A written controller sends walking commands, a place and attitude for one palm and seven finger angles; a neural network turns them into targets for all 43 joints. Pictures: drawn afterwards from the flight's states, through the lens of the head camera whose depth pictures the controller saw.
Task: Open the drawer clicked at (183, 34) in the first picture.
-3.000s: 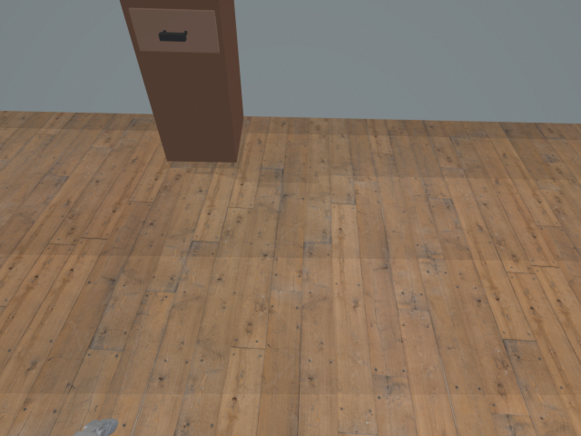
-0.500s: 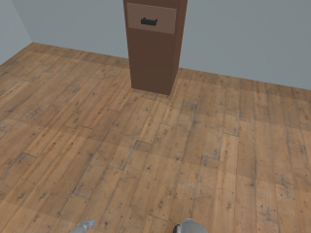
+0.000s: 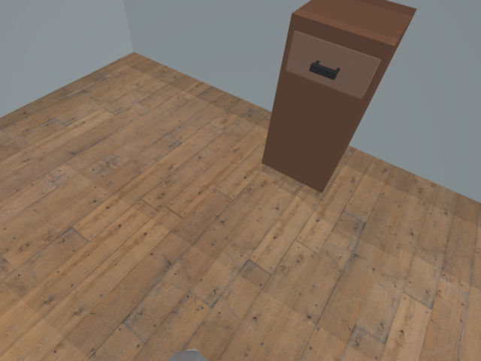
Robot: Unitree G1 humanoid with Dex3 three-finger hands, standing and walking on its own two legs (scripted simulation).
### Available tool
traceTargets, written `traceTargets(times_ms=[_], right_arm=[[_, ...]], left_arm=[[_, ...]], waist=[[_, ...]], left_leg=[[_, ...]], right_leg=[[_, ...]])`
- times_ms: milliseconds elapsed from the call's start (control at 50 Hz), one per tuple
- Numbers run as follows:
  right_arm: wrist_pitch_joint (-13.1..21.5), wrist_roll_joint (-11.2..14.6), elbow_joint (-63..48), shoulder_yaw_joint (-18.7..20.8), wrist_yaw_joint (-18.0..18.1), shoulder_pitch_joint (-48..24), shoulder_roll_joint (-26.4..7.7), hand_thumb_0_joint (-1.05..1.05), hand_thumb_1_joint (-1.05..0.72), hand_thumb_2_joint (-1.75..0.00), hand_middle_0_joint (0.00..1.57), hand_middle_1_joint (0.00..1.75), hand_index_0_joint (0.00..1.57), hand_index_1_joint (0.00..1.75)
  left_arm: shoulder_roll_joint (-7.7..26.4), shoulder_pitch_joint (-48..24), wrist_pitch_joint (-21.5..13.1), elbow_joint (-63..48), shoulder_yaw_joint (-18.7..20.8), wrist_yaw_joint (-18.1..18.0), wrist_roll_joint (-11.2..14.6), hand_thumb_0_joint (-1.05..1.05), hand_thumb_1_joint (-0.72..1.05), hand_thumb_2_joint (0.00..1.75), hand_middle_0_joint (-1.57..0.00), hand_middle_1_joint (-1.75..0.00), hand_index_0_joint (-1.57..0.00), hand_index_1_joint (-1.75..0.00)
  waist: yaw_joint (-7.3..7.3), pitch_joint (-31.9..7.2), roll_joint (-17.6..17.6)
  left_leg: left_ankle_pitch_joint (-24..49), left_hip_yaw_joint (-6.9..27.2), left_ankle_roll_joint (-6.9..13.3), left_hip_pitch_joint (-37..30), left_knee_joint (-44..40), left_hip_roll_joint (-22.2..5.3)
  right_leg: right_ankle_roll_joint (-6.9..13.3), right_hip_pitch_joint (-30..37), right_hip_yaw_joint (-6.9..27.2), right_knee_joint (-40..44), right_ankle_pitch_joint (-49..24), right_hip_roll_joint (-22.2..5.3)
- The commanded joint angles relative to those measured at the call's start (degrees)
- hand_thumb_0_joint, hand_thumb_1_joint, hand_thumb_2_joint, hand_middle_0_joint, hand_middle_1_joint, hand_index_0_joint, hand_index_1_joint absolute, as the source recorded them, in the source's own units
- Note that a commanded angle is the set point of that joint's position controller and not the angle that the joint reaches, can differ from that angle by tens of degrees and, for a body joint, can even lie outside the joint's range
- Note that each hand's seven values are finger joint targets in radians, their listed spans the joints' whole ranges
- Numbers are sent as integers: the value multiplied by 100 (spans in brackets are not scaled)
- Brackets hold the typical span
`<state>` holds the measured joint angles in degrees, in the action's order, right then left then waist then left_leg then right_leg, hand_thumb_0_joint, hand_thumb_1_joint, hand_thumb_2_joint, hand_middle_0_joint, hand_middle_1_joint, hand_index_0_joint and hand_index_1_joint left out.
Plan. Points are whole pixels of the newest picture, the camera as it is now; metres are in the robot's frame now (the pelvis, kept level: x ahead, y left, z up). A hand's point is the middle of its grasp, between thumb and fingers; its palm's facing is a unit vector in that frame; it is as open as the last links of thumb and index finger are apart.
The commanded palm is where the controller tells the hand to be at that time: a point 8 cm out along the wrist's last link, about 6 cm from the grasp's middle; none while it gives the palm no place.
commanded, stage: walk to a spot facing it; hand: left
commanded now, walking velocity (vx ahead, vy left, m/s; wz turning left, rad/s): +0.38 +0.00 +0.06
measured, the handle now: (325, 68) +1.14 -0.20 -0.08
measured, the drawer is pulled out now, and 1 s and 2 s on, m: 0.00 0.00 0.00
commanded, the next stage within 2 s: turn to face it in 0.44 s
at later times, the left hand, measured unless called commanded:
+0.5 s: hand (171, 265) +0.32 +0.18 -0.15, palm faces -0.09 -0.98 -0.16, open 7.4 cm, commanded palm none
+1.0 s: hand (190, 224) +0.43 +0.17 -0.16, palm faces -0.18 -0.96 -0.21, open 7.4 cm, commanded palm none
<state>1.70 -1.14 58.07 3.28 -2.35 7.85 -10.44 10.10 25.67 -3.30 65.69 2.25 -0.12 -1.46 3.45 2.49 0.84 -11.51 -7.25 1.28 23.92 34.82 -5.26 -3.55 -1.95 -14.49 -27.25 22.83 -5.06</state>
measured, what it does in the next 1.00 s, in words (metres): walks ahead, turning right: right foot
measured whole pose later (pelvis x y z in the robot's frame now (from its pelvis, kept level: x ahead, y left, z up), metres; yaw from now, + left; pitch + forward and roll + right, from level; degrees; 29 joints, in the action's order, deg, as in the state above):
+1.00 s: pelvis +0.34 -0.01 +0.01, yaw -16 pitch +0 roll +0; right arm -0.5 -0.5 55.5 2.7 1.2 6.7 -10.6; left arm 10.1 12.5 0.8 58.2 3.9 0.0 -1.4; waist 2.0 1.9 -0.7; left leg -20.2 -2.9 -3.9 22.5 42.3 -4.6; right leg 2.5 -18.8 -1.1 -29.3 11.0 1.9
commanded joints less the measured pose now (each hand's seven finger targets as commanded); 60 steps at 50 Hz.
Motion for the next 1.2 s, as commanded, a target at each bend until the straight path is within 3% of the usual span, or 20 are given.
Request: traceTargets(times_ms=[0,80,140,220,440,480,540,560,580,600,660,740,920,980,1000,1020,1040,1060,1100,1180], right_arm=[[184,-42,376,361,209,2483,-1577,0,-90,-90,20,30,20,30],[264,6,135,105,314,1212,-728,0,-90,-90,20,30,20,30],[351,25,196,34,348,1155,-463,0,-90,-90,20,30,20,30],[383,41,236,23,370,1347,-357,0,-90,-90,20,30,20,30],[340,-45,656,-3,429,2215,-432,0,-90,-90,20,30,20,30],[307,-55,735,5,436,2272,-492,0,-90,-90,20,30,20,30],[266,8,678,21,452,1981,-701,0,-90,-90,20,30,20,30],[263,70,570,26,419,1845,-658,0,-90,-90,20,30,20,30],[283,165,414,-9,402,2067,-335,0,-90,-90,20,30,20,30],[262,184,328,-7,452,1973,-312,0,-90,-90,20,30,20,30],[64,84,196,-2,421,1272,-178,0,-90,-90,20,30,20,30],[-244,-6,276,-8,411,1722,34,0,-90,-90,20,30,20,30],[-175,37,-359,-9,383,542,-277,0,-90,-90,20,30,20,30],[-111,69,-307,0,424,779,-337,0,-90,-90,20,30,20,30],[-55,53,-269,21,452,926,-544,0,-90,-90,20,30,20,30],[-23,-3,-328,102,462,936,-996,0,-90,-90,20,30,20,30],[-90,-33,-440,129,456,800,-1210,0,-90,-90,20,30,20,30],[-111,-68,-518,70,472,508,-1048,0,-90,-90,20,30,20,30],[-85,-50,-598,-4,510,123,-772,0,-90,-90,20,30,20,30],[-68,-30,-535,24,499,325,-757,0,-90,-90,20,30,20,30]], left_arm=[[349,-158,-86,-677,50,5,63,0,90,90,-20,-30,-20,-30],[388,-734,-11,-539,124,55,9,0,90,90,-20,-30,-20,-30],[88,-381,158,-410,114,51,-37,0,90,90,-20,-30,-20,-30],[101,-727,282,-596,169,78,-42,0,90,90,-20,-30,-20,-30],[78,-2305,256,-1203,114,141,19,0,90,90,-20,-30,-20,-30],[122,-2168,215,-1184,108,122,14,0,90,90,-20,-30,-20,-30],[350,-708,97,-750,174,76,-35,0,90,90,-20,-30,-20,-30],[688,0,26,-544,281,51,-63,0,90,90,-20,-30,-20,-30],[1304,472,-33,-477,424,-27,-39,0,90,90,-20,-30,-20,-30],[1561,508,-1,-480,433,-57,122,0,90,90,-20,-30,-20,-30],[979,-759,66,-823,290,-124,135,0,90,90,-20,-30,-20,-30],[736,-1513,105,-1032,279,-152,20,0,90,90,-20,-30,-20,-30],[996,-1239,307,-1130,406,-72,-22,0,90,90,-20,-30,-20,-30],[944,-1352,379,-1173,402,-78,35,0,90,90,-20,-30,-20,-30],[763,-1316,403,-1243,354,-73,79,0,90,90,-20,-30,-20,-30],[478,-1205,418,-1330,307,-40,122,0,90,90,-20,-30,-20,-30],[462,-1278,433,-1390,300,-32,90,0,90,90,-20,-30,-20,-30],[610,-1277,487,-1327,346,-34,37,0,90,90,-20,-30,-20,-30],[657,-1112,561,-1184,411,0,-12,0,90,90,-20,-30,-20,-30],[477,-1095,568,-1167,321,19,32,0,90,90,-20,-30,-20,-30]], waist=[[-1140,-954,-2313],[-593,-13,-311],[-330,7,-501],[-277,284,-487],[-612,826,-620],[-540,691,-550],[104,-176,-559],[426,-613,-303],[464,-1389,989],[308,-1652,875],[-130,-420,180],[-702,-373,265],[-297,-512,777],[-476,-494,641],[-504,-616,60],[-485,-568,-1235],[-466,-281,-1785],[-383,-37,-1191],[-183,81,-1142],[-269,-177,-920]], left_leg=[[-57,3242,919,-3648,-1912,-2007],[608,1875,702,-1915,-2173,-1586],[906,988,531,-1664,-2377,-1168],[960,676,579,-1774,-2663,-1115],[2786,-41,574,-2735,-2262,-1232],[3883,-172,553,-2842,-1799,-1263],[4986,-500,288,-2611,34,-1038],[3908,-636,77,-1667,1320,-809],[-168,-669,-227,-27,3350,41],[-2413,61,-307,434,4583,403],[-1428,694,-335,518,4271,-275],[-966,495,-507,-181,3043,-272],[-1010,380,-543,-362,856,102],[-246,331,-507,-1346,-588,175],[44,582,-408,-1981,-1236,-167],[717,1869,19,-2229,-1695,-1356],[1248,2412,559,-1676,-2017,-2108],[843,2151,741,-1079,-2123,-2033],[1160,1450,585,-960,-2020,-1493],[2425,644,607,-1564,-1626,-1189]], right_leg=[[219,-3338,367,-3832,1089,256],[284,-3363,1264,-4477,-277,-504],[191,-3060,1234,-4133,-815,-445],[114,-3551,1291,-3779,-1356,-434],[431,-3587,811,-1471,-1396,-93],[605,-3057,628,-1112,-1094,180],[783,-1128,345,-451,-1570,626],[943,195,769,-293,-2606,203],[1711,1615,3077,-263,-4985,-1488],[2385,1600,4027,260,-6355,-2221],[1857,-627,2899,761,-4576,-1506],[1361,-2018,1941,1066,-3351,-908],[1350,-1442,2764,824,-2142,-725],[1035,-1734,2714,374,-2109,-522],[783,-2046,2448,-70,-1834,-196],[432,-2732,1856,-975,-610,480],[222,-2857,1400,-2094,874,593],[202,-2643,1650,-2847,764,414],[146,-2738,1638,-3519,312,351],[49,-2666,1380,-3228,119,275]])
